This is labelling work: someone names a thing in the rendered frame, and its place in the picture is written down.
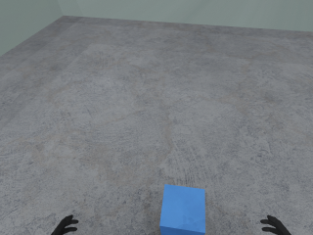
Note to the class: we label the robot right hand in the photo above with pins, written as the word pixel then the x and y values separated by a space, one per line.
pixel 273 221

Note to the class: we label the robot left hand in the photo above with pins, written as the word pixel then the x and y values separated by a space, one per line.
pixel 61 230

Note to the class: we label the carton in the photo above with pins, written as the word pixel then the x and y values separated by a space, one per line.
pixel 182 211

